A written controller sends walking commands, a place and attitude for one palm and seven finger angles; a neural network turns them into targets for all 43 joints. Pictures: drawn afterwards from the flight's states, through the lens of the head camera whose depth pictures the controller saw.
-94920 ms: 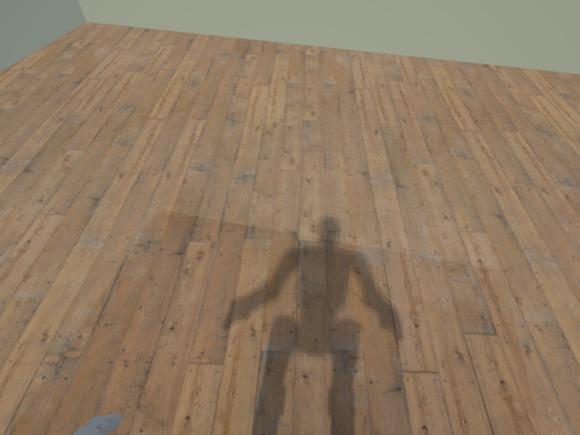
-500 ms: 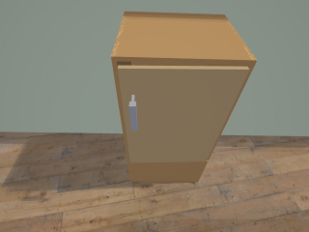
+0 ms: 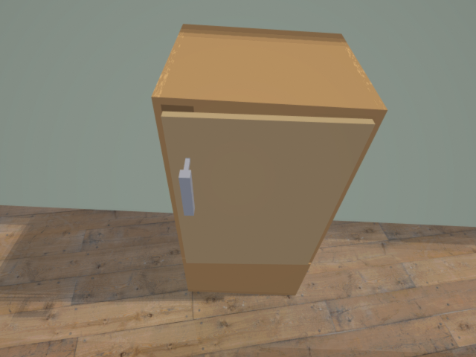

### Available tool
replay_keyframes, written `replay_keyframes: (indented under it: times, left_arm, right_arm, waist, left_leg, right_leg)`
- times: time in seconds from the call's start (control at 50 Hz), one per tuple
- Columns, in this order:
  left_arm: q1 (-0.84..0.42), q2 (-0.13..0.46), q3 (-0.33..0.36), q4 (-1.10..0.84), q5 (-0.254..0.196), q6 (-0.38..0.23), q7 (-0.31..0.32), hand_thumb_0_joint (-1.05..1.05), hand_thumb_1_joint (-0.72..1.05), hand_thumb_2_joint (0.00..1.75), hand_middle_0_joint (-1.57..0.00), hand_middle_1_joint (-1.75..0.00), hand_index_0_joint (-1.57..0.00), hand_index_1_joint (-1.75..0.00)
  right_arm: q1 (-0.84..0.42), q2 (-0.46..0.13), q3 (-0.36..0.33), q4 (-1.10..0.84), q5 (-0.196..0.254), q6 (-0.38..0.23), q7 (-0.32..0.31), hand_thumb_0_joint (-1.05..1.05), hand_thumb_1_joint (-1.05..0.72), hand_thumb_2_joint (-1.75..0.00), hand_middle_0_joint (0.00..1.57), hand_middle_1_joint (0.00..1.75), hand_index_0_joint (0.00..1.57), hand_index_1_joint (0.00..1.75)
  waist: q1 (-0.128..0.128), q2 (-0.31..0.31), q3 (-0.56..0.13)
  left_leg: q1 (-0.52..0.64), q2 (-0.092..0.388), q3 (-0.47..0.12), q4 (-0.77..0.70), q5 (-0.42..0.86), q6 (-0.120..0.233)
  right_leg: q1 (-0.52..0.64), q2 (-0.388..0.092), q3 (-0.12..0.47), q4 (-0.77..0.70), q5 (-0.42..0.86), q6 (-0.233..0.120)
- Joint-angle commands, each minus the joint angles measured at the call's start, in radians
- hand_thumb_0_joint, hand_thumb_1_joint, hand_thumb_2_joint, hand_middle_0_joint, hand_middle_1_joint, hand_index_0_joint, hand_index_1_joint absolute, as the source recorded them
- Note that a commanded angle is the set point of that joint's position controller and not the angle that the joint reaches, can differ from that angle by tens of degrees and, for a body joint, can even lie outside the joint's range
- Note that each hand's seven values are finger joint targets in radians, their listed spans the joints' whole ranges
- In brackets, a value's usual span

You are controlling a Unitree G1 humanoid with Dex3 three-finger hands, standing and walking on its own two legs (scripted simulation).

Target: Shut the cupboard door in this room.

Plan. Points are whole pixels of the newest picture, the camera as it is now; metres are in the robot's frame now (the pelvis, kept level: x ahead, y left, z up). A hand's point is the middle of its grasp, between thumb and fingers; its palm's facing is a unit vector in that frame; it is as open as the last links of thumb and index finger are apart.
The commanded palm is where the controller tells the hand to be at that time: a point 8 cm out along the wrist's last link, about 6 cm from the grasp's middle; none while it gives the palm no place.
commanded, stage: shuffle to correct the standing spot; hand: left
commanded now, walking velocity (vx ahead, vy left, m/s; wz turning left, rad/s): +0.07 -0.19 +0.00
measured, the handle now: (188, 187) +0.47 +0.13 -0.02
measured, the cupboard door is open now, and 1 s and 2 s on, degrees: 2 2 2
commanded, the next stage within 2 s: come to a stop and stand still in 0.10 s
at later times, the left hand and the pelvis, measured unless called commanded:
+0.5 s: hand out of the picture +0.07 +0.11 -0.18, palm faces +0.08 -0.98 -0.19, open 7.3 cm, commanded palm none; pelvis +0.06 -0.06 +0.00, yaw +1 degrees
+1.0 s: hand out of the picture +0.04 +0.18 -0.17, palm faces +0.08 -0.97 -0.21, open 7.4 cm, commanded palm none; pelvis -0.01 -0.01 -0.01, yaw +2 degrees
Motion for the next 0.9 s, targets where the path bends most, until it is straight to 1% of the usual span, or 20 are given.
replay_keyframes:
  times: [0.0,0.08,0.1,0.12,0.14,0.16,0.2,0.3,0.36,0.4,0.42,0.46,0.62,0.64,0.66,0.68,0.72,0.78,0.84,0.88]
  left_arm:
    - [-0.071,0.07,0.029,-0.119,-0.006,-0.038,-0.009,0.0,0.9,0.9,-0.2,-0.3,-0.2,-0.3]
    - [0.068,0.071,0.037,-0.061,-0.015,-0.04,-0.012,0.0,0.9,0.9,-0.2,-0.3,-0.2,-0.3]
    - [0.103,0.122,0.049,-0.049,-0.012,-0.042,-0.004,0.0,0.9,0.9,-0.2,-0.3,-0.2,-0.3]
    - [0.114,0.199,0.062,-0.051,-0.005,-0.042,0.008,0.0,0.9,0.9,-0.2,-0.3,-0.2,-0.3]
    - [0.119,0.204,0.064,-0.064,-0.009,-0.038,0.014,0.0,0.9,0.9,-0.2,-0.3,-0.2,-0.3]
    - [0.083,0.188,0.066,-0.076,-0.007,-0.038,0.022,0.0,0.9,0.9,-0.2,-0.3,-0.2,-0.3]
    - [-0.039,0.151,0.058,-0.104,-0.006,-0.036,0.029,0.0,0.9,0.9,-0.2,-0.3,-0.2,-0.3]
    - [-0.067,0.139,0.026,-0.086,-0.012,-0.074,0.048,0.0,0.9,0.9,-0.2,-0.3,-0.2,-0.3]
    - [-0.081,0.139,0.02,-0.08,-0.027,-0.074,0.05,0.0,0.9,0.9,-0.2,-0.3,-0.2,-0.3]
    - [-0.044,0.115,0.019,-0.086,-0.031,-0.066,0.052,0.0,0.9,0.9,-0.2,-0.3,-0.2,-0.3]
    - [-0.036,0.111,0.02,-0.085,-0.026,-0.062,0.058,0.0,0.9,0.9,-0.2,-0.3,-0.2,-0.3]
    - [-0.038,0.131,0.021,-0.08,-0.021,-0.051,0.062,0.0,0.9,0.9,-0.2,-0.3,-0.2,-0.3]
    - [-0.098,0.171,0.026,-0.112,-0.013,-0.047,0.058,0.0,0.9,0.9,-0.2,-0.3,-0.2,-0.3]
    - [-0.039,0.159,0.018,-0.122,-0.003,-0.077,0.087,0.0,0.9,0.9,-0.2,-0.3,-0.2,-0.3]
    - [-0.073,0.206,0.023,-0.134,-0.008,-0.086,0.086,0.0,0.9,0.9,-0.2,-0.3,-0.2,-0.3]
    - [-0.063,0.203,0.024,-0.158,-0.013,-0.086,0.081,0.0,0.9,0.9,-0.2,-0.3,-0.2,-0.3]
    - [-0.116,0.196,0.021,-0.18,-0.02,-0.076,0.077,0.0,0.9,0.9,-0.2,-0.3,-0.2,-0.3]
    - [-0.129,0.16,0.012,-0.196,-0.019,-0.045,0.066,0.0,0.9,0.9,-0.2,-0.3,-0.2,-0.3]
    - [-0.05,0.139,0.01,-0.18,-0.011,-0.023,0.055,0.0,0.9,0.9,-0.2,-0.3,-0.2,-0.3]
    - [-0.011,0.133,0.009,-0.176,-0.009,-0.02,0.049,0.0,0.9,0.9,-0.2,-0.3,-0.2,-0.3]
  right_arm:
    - [0.074,-0.206,-0.045,-0.018,-0.003,-0.027,-0.022,0.0,-0.9,-0.9,0.2,0.3,0.2,0.3]
    - [0.0,-0.199,-0.054,-0.031,0.006,-0.016,-0.022,0.0,-0.9,-0.9,0.2,0.3,0.2,0.3]
    - [0.001,-0.156,-0.049,-0.038,0.012,-0.011,-0.02,0.0,-0.9,-0.9,0.2,0.3,0.2,0.3]
    - [-0.01,-0.091,-0.034,-0.062,0.017,-0.007,-0.014,0.0,-0.9,-0.9,0.2,0.3,0.2,0.3]
    - [-0.06,-0.1,-0.034,-0.081,0.014,0.001,-0.013,0.0,-0.9,-0.9,0.2,0.3,0.2,0.3]
    - [-0.058,-0.093,-0.038,-0.087,0.017,0.007,-0.012,0.0,-0.9,-0.9,0.2,0.3,0.2,0.3]
    - [-0.067,-0.106,-0.04,-0.062,0.014,0.012,-0.005,0.0,-0.9,-0.9,0.2,0.3,0.2,0.3]
    - [-0.039,-0.024,0.001,-0.038,0.029,0.005,0.015,0.0,-0.9,-0.9,0.2,0.3,0.2,0.3]
    - [0.004,-0.055,-0.003,-0.016,0.034,-0.001,0.009,0.0,-0.9,-0.9,0.2,0.3,0.2,0.3]
    - [-0.048,-0.125,-0.014,-0.041,0.025,0.001,0.0,0.0,-0.9,-0.9,0.2,0.3,0.2,0.3]
    - [-0.061,-0.135,-0.018,-0.048,0.022,0.01,0.0,0.0,-0.9,-0.9,0.2,0.3,0.2,0.3]
    - [-0.092,-0.125,-0.018,-0.057,0.024,0.018,-0.002,0.0,-0.9,-0.9,0.2,0.3,0.2,0.3]
    - [-0.118,-0.091,-0.027,-0.095,0.022,0.05,0.014,0.0,-0.9,-0.9,0.2,0.3,0.2,0.3]
    - [-0.166,-0.132,-0.027,-0.182,0.023,0.006,0.022,0.0,-0.9,-0.9,0.2,0.3,0.2,0.3]
    - [-0.142,-0.099,-0.014,-0.187,0.031,0.005,0.025,0.0,-0.9,-0.9,0.2,0.3,0.2,0.3]
    - [-0.124,-0.077,-0.009,-0.176,0.027,0.006,0.028,0.0,-0.9,-0.9,0.2,0.3,0.2,0.3]
    - [-0.102,-0.097,-0.012,-0.177,0.031,0.01,0.031,0.0,-0.9,-0.9,0.2,0.3,0.2,0.3]
    - [-0.107,-0.135,-0.009,-0.181,0.017,0.007,0.034,0.0,-0.9,-0.9,0.2,0.3,0.2,0.3]
    - [-0.135,-0.187,-0.02,-0.212,0.01,0.014,0.033,0.0,-0.9,-0.9,0.2,0.3,0.2,0.3]
    - [-0.134,-0.191,-0.019,-0.215,0.01,0.013,0.031,0.0,-0.9,-0.9,0.2,0.3,0.2,0.3]
  waist:
    - [-0.021,0.188,0.154]
    - [0.045,0.089,0.025]
    - [0.064,-0.058,0.022]
    - [0.072,-0.287,0.039]
    - [0.098,-0.231,0.036]
    - [0.073,-0.152,0.045]
    - [0.03,-0.106,0.099]
    - [0.004,-0.029,0.022]
    - [-0.009,-0.03,-0.006]
    - [0.022,0.084,-0.007]
    - [0.025,0.066,0.001]
    - [0.028,0.163,0.051]
    - [0.012,-0.1,0.025]
    - [0.023,-0.045,-0.054]
    - [-0.013,-0.033,-0.085]
    - [0.017,-0.107,-0.138]
    - [-0.004,-0.155,-0.098]
    - [0.007,0.088,0.105]
    - [0.034,0.141,0.204]
    - [0.046,0.162,0.154]
  left_leg:
    - [0.04,0.322,-0.338,-0.317,0.178,0.191]
    - [-0.095,0.164,-0.109,-0.096,0.129,0.067]
    - [-0.208,0.083,-0.027,0.039,-0.028,0.034]
    - [-0.336,-0.025,0.085,0.248,-0.259,-0.004]
    - [-0.338,-0.009,0.019,0.429,-0.338,0.01]
    - [-0.345,0.012,-0.004,0.518,-0.304,0.017]
    - [-0.313,0.043,-0.007,0.554,-0.237,0.012]
    - [-0.099,0.014,0.007,0.124,-0.087,-0.014]
    - [0.082,0.009,0.002,-0.154,0.224,-0.01]
    - [0.143,0.126,-0.076,-0.093,0.623,0.043]
    - [0.13,0.137,-0.063,-0.061,0.648,0.05]
    - [0.083,0.123,-0.08,-0.071,0.648,0.065]
    - [0.021,0.0,-0.021,0.07,0.032,0.008]
    - [-0.049,-0.017,-0.021,0.104,-0.069,-0.01]
    - [-0.056,-0.015,-0.009,0.06,-0.034,-0.006]
    - [-0.039,-0.019,-0.01,0.026,-0.029,0.018]
    - [0.017,-0.025,-0.02,-0.041,0.076,0.028]
    - [-0.048,0.078,-0.151,-0.153,0.043,0.077]
    - [-0.32,0.141,-0.316,-0.381,-0.385,0.126]
    - [-0.303,0.14,-0.315,-0.402,-0.362,0.135]
  right_leg:
    - [-0.208,-0.076,0.06,0.076,-0.045,0.012]
    - [0.189,-0.008,-0.036,-0.289,0.236,0.025]
    - [0.282,-0.106,0.082,-0.367,0.226,-0.006]
    - [0.298,-0.275,0.307,-0.466,0.211,-0.094]
    - [0.24,-0.323,0.368,-0.494,0.182,-0.174]
    - [0.202,-0.316,0.352,-0.5,0.121,-0.207]
    - [0.113,-0.264,0.266,-0.476,0.197,-0.21]
    - [0.16,-0.241,0.142,-0.364,0.687,-0.18]
    - [0.151,-0.196,0.11,-0.264,0.713,-0.103]
    - [0.104,-0.145,0.085,-0.248,0.612,-0.029]
    - [0.115,-0.132,0.086,-0.259,0.576,-0.018]
    - [0.121,-0.135,0.088,-0.236,0.577,-0.014]
    - [0.08,-0.289,0.23,-0.375,0.512,-0.152]
    - [0.217,-0.275,0.307,-0.307,1.046,-0.096]
    - [0.276,-0.306,0.227,-0.224,1.128,-0.115]
    - [0.289,-0.282,0.198,-0.19,1.028,-0.119]
    - [0.199,-0.222,0.139,-0.209,0.694,-0.101]
    - [-0.012,-0.104,0.076,-0.251,0.047,-0.046]
    - [0.08,-0.017,0.015,-0.112,-0.011,-0.026]
    - [0.092,-0.007,0.015,-0.025,-0.014,-0.026]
